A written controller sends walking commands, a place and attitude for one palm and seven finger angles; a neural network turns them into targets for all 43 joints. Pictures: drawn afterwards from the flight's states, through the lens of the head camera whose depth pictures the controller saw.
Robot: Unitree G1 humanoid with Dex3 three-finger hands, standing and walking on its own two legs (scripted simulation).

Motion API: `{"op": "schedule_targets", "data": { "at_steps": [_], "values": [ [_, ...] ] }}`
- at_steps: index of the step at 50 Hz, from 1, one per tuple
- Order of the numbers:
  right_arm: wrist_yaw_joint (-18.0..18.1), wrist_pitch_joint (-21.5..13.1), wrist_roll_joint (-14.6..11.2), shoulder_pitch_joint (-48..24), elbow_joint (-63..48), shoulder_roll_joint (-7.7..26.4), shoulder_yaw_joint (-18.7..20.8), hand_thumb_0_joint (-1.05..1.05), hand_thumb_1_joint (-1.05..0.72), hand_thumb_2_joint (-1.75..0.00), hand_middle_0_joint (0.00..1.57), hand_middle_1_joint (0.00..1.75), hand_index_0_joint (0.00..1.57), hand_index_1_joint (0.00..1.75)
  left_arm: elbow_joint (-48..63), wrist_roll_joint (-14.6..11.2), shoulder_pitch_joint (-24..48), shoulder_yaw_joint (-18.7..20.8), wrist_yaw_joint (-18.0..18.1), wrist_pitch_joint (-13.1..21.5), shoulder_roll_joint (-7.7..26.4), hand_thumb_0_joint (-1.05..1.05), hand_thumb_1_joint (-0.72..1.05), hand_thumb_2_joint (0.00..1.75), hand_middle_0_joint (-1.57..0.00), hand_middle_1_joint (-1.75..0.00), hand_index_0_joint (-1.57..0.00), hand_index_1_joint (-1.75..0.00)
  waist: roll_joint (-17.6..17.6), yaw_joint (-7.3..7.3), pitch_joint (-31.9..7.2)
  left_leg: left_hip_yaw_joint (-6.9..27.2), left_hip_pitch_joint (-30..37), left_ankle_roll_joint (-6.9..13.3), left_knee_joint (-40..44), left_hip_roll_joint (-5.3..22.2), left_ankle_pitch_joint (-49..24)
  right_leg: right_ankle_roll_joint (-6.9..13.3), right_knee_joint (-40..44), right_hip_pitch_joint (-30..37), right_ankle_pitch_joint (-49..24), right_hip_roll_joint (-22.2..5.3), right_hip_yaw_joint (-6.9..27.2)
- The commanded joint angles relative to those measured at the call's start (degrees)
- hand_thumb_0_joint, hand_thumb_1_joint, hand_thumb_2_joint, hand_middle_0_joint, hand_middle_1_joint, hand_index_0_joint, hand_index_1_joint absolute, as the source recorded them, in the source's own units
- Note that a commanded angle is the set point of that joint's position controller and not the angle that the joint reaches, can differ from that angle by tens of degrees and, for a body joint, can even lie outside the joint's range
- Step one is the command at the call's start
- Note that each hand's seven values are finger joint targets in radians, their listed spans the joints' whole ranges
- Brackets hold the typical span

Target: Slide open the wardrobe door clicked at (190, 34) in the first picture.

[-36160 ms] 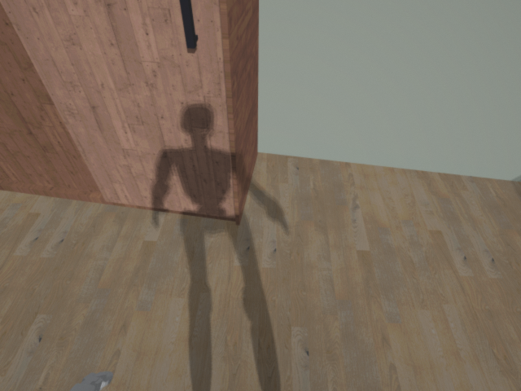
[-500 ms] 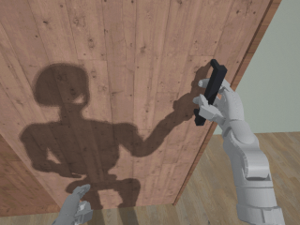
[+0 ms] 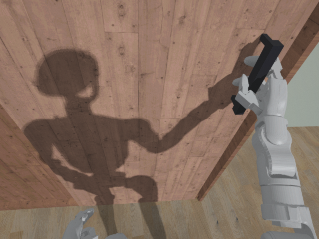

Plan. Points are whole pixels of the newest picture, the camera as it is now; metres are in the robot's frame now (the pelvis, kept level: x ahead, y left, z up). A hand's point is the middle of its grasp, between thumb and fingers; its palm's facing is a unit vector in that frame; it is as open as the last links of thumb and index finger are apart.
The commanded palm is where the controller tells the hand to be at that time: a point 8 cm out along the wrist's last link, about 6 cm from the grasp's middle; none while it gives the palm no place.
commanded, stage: step sideways, sliding the door along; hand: right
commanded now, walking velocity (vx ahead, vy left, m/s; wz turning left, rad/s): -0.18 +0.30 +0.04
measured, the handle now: (250, 77) +0.41 -0.20 +0.22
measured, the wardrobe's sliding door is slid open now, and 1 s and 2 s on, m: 0.04 0.33 0.49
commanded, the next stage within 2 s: none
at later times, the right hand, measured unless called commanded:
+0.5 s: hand (187, 94) +0.36 -0.05 +0.21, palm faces +0.08 +0.99 -0.08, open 6.4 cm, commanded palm +0.34 -0.05 +0.20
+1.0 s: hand (105, 96) +0.35 +0.12 +0.20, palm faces -0.01 +0.99 -0.11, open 7.0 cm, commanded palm +0.33 +0.08 +0.19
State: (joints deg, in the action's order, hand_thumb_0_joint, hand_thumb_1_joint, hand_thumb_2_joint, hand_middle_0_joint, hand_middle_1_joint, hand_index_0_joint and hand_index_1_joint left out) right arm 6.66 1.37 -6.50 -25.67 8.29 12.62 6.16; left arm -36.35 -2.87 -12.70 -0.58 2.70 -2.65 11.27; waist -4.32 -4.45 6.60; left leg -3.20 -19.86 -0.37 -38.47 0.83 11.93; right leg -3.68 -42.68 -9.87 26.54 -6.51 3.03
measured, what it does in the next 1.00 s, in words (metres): steps to the left: right foot, then left foot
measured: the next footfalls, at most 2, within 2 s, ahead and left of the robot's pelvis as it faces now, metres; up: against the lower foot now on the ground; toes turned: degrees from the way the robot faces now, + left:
right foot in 0.20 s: +0.04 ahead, -0.09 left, +0.00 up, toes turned -7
left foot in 0.62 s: +0.11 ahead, +0.31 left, +0.00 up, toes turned +5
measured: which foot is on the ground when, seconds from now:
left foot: down 0.00-0.20, up 0.22-0.60, down 0.62-0.86, up 0.88-1.00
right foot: up 0.00-0.18, down 0.20-0.62, up 0.64-0.86, down 0.88-1.00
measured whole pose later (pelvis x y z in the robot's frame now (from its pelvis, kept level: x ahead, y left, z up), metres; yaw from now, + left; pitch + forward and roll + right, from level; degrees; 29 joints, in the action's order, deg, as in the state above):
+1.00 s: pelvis -0.02 +0.23 +0.02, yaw +1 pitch -3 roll +4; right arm 5.2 -5.5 -2.5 -22.1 -3.6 13.4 -1.5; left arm -37.0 -0.7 -5.1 2.0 1.0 -0.1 10.8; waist -0.7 -1.6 12.4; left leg -1.6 -31.8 -1.4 -68.3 -0.9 21.9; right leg 0.5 -35.3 -14.1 17.6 -8.2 -7.7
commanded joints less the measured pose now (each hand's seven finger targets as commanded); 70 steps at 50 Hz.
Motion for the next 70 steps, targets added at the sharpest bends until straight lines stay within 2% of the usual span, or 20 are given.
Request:
{"op": "schedule_targets", "data": {
  "at_steps": [1, 8, 9, 10, 12, 17, 22, 28, 31, 34, 40, 42, 44, 45, 52, 60, 62, 64, 67, 70],
  "values": [
    [-3.3, -8.43, 2.03, -24.83, -22.46, -1.68, -11.39, 0.0, -0.9, -0.9, 0.45, 1.4, 0.45, 1.4, 10.52, 0.8, 13.48, 2.33, 1.67, 6.2, 4.11, 0.0, 0.9, 0.9, -0.2, -0.3, -0.2, -0.3, 16.35, 2.44, -16.02, 24.7, 14.56, 10.07, 18.68, 20.31, -23.7, 3.7, -25.84, -17.66, 11.5, 6.52, 1.48],
    [-2.82, -13.34, 1.93, -29.21, -27.66, -3.21, -12.89, 0.0, -0.9, -0.9, 0.45, 1.4, 0.45, 1.4, 7.66, 1.02, 10.77, 3.61, 0.85, 6.22, 5.72, 0.0, 0.9, 0.9, -0.2, -0.3, -0.2, -0.3, 7.89, 7.75, -26.67, 4.86, 4.77, 5.72, 4.13, 9.21, -9.96, 4.35, 10.97, 7.59, -9.71, 3.0, -5.29],
    [-3.03, -14.14, 1.8, -30.55, -27.96, -3.0, -12.98, 0.0, -0.9, -0.9, 0.45, 1.4, 0.45, 1.4, 8.3, 1.55, 10.42, 4.63, 0.91, 6.13, 7.74, 0.0, 0.9, 0.9, -0.2, -0.3, -0.2, -0.3, 0.31, 8.2, -26.43, 1.64, -6.83, 3.28, -6.28, 5.54, -1.19, 7.31, 19.16, 16.15, -12.02, -5.73, 4.5],
    [-3.52, -14.42, 1.63, -32.12, -28.7, -4.35, -14.43, 0.0, -0.9, -0.9, 0.45, 1.4, 0.45, 1.4, 9.14, 2.1, 10.23, 5.57, 0.59, 6.38, 9.95, 0.0, 0.9, 0.9, -0.2, -0.3, -0.2, -0.3, -12.71, 7.24, -26.09, 1.77, -19.66, 0.74, -21.5, 0.66, 16.92, 14.48, 25.37, 21.44, -20.41, -23.58, 29.51],
    [-3.9, -13.75, 1.92, -31.3, -23.91, -1.09, -11.13, 0.0, -0.9, -0.9, 0.45, 1.4, 0.45, 1.4, 8.96, 1.31, 12.39, 5.81, -0.67, 5.73, 9.59, 0.0, 0.9, 0.9, -0.2, -0.3, -0.2, -0.3, -3.35, 5.61, -25.36, 10.71, -20.94, 0.82, -37.5, 2.31, 15.05, 19.67, 23.39, 17.22, -25.77, -29.5, 31.0],
    [-4.61, -12.66, 3.19, -30.44, -27.31, -2.94, -13.7, 0.0, -0.9, -0.9, 0.45, 1.4, 0.45, 1.4, 8.0, 1.25, 10.13, 5.9, -1.32, 4.71, 8.82, 0.0, 0.9, 0.9, -0.2, -0.3, -0.2, -0.3, -1.74, 6.07, -19.77, 4.55, -24.43, -1.77, -33.43, 3.33, 7.63, 12.28, 18.62, 19.87, -42.43, -19.06, 6.26],
    [-5.72, -11.52, 3.28, -26.23, -28.79, -4.04, -15.1, 0.0, -0.9, -0.9, 0.45, 1.4, 0.45, 1.4, 9.74, 1.18, 8.87, 5.29, -2.14, 5.67, 7.71, 0.0, 0.9, 0.9, -0.2, -0.3, -0.2, -0.3, -14.54, 6.29, -20.53, -2.27, -12.83, -3.6, -15.18, 0.62, 6.12, 8.08, 17.64, 19.56, -56.28, -13.5, -7.44],
    [-4.37, -11.93, 2.58, -19.89, -29.15, -2.51, -13.41, 0.0, -0.9, -0.9, 0.45, 1.4, 0.45, 1.4, 11.74, -0.25, 11.24, 4.25, -2.89, 8.06, 5.26, 0.0, 0.9, 0.9, -0.2, -0.3, -0.2, -0.3, -14.52, 5.58, -20.76, -5.53, 7.84, -3.03, 6.94, -3.15, -0.85, 4.59, 8.94, 11.77, -46.62, -12.51, -8.44],
    [-3.0, -11.63, 3.95, -16.34, -31.12, 3.92, -10.22, 0.0, -0.9, -0.9, 0.45, 1.4, 0.45, 1.4, 12.38, -1.22, 14.85, 2.97, -2.26, 8.48, 1.49, 0.0, 0.9, 0.9, -0.2, -0.3, -0.2, -0.3, 23.65, 2.68, -21.55, 14.53, 22.55, 4.39, 14.88, 16.19, -44.7, 8.28, -19.55, -15.46, 13.63, 3.32, -7.11],
    [-2.03, -12.33, 2.9, -17.77, -40.42, 0.86, -12.15, 0.0, -0.9, -0.9, 0.45, 1.4, 0.45, 1.4, 11.04, 0.48, 15.66, 3.37, -1.19, 9.24, 3.16, 0.0, 0.9, 0.9, -0.2, -0.3, -0.2, -0.3, 25.89, 2.87, -22.56, 18.4, 20.91, 8.91, 11.61, 18.73, -44.54, 2.04, -30.52, -18.17, 13.56, 2.75, 0.4],
    [-0.94, -14.51, 3.18, -16.34, -35.93, 3.63, -5.43, 0.0, -0.9, -0.9, 0.45, 1.4, 0.45, 1.4, 9.05, 1.55, 14.45, 3.46, -0.28, 4.81, 4.77, 0.0, 0.9, 0.9, -0.2, -0.3, -0.2, -0.3, 18.75, 3.96, -25.84, 8.61, 19.62, 9.63, 8.2, 13.25, -32.94, 1.85, 0.53, -7.91, 0.16, 3.62, -8.04],
    [-1.54, -15.08, 2.81, -17.99, -34.96, 4.39, -5.72, 0.0, -0.9, -0.9, 0.45, 1.4, 0.45, 1.4, 8.35, 1.99, 12.26, 4.31, 0.47, 4.44, 6.41, 0.0, 0.9, 0.9, -0.2, -0.3, -0.2, -0.3, 6.02, 6.12, -26.47, 5.59, 4.86, 5.77, -1.22, 10.05, -18.11, 3.13, 18.58, 10.0, -14.36, -1.07, -6.54],
    [-2.69, -15.75, 3.16, -20.71, -33.6, 0.01, -10.17, 0.0, -0.9, -0.9, 0.45, 1.4, 0.45, 1.4, 9.25, 2.91, 11.47, 5.03, 0.1, 5.47, 8.15, 0.0, 0.9, 0.9, -0.2, -0.3, -0.2, -0.3, -13.42, 5.16, -26.09, 4.37, -20.3, -0.5, -23.77, 0.77, 19.74, 14.75, 23.21, 25.77, -49.14, -29.64, 26.96],
    [-2.88, -15.57, 3.53, -21.02, -30.23, 2.18, -7.8, 0.0, -0.9, -0.9, 0.45, 1.4, 0.45, 1.4, 8.74, 2.24, 12.57, 4.7, -0.74, 5.81, 7.57, 0.0, 0.9, 0.9, -0.2, -0.3, -0.2, -0.3, -5.08, 5.0, -25.45, 9.36, -18.98, -0.21, -31.44, 1.55, 16.93, 17.67, 21.06, 23.07, -52.73, -30.26, 22.24],
    [-3.6, -12.27, 3.95, -23.3, -25.09, 2.64, -7.29, 0.0, -0.9, -0.9, 0.45, 1.4, 0.45, 1.4, 7.24, 1.47, 9.82, 5.45, -1.05, 3.73, 8.65, 0.0, 0.9, 0.9, -0.2, -0.3, -0.2, -0.3, -6.36, 5.28, -18.36, 2.29, -15.49, -3.02, -26.87, 2.81, 2.88, 10.38, 23.13, 12.28, -35.71, -18.35, -2.4],
    [-4.26, -12.66, 3.08, -24.26, -18.88, 3.1, -7.45, 0.0, -0.9, -0.9, 0.45, 1.4, 0.45, 1.4, 8.18, 0.27, 9.16, 4.35, -1.81, 5.24, 7.17, 0.0, 0.9, 0.9, -0.2, -0.3, -0.2, -0.3, -17.0, 5.1, -21.01, -6.51, 4.57, -3.08, 3.52, -2.2, 7.04, 7.34, 15.17, 9.16, -38.54, -14.74, -10.02],
    [-3.96, -12.0, 3.07, -23.77, -17.82, 3.06, -8.0, 0.0, -0.9, -0.9, 0.45, 1.4, 0.45, 1.4, 8.5, -0.92, 9.98, 3.72, -1.98, 5.95, 6.44, 0.0, 0.9, 0.9, -0.2, -0.3, -0.2, -0.3, -9.92, 3.91, -21.6, -5.89, 13.55, -2.65, 12.6, -2.01, -0.34, 5.44, 6.25, 2.46, -25.69, -10.3, -10.38],
    [-2.61, -11.9, 3.56, -25.8, -19.38, 7.22, -6.4, 0.0, -0.9, -0.9, 0.45, 1.4, 0.45, 1.4, 9.51, -1.32, 12.82, 2.42, -1.59, 6.31, 2.38, 0.0, 0.9, 0.9, -0.2, -0.3, -0.2, -0.3, 22.03, 2.17, -21.05, 14.47, 24.25, 5.87, 18.72, 16.96, -21.61, 2.46, -19.53, -22.09, 13.65, 0.5, -10.07],
    [-0.77, -11.36, 2.52, -29.82, -24.29, 6.86, -5.98, 0.0, -0.9, -0.9, 0.45, 1.4, 0.45, 1.4, 6.8, 0.05, 15.04, 3.16, 0.24, 6.26, 5.41, 0.0, 0.9, 0.9, -0.2, -0.3, -0.2, -0.3, 24.52, 2.09, -19.89, 19.96, 24.61, 9.97, 16.91, 19.36, -22.26, 1.7, -34.54, -28.8, 11.06, 1.22, -1.72],
    [0.29, -11.79, 2.95, -27.46, -20.84, 4.44, -3.86, 0.0, -0.9, -0.9, 0.45, 1.4, 0.45, 1.4, 5.36, 1.09, 13.14, 2.64, 0.92, 3.16, 5.75, 0.0, 0.9, 0.9, -0.2, -0.3, -0.2, -0.3, 20.05, 2.09, -20.01, 8.81, 27.21, 10.81, 13.28, 14.8, -27.41, 1.48, -27.2, -26.59, 4.71, 1.53, -5.87]
  ]
}}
